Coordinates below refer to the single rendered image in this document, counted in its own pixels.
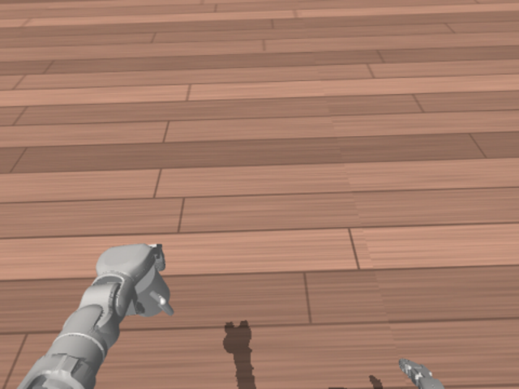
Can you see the right robot hand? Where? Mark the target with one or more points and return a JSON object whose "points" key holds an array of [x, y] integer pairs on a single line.
{"points": [[420, 375]]}

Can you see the left robot arm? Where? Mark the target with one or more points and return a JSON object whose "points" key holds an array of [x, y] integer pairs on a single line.
{"points": [[73, 360]]}

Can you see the mug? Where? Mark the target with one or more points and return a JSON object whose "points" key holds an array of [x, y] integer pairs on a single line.
{"points": [[154, 294]]}

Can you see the left robot hand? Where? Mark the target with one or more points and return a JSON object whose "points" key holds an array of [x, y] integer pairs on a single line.
{"points": [[134, 261]]}

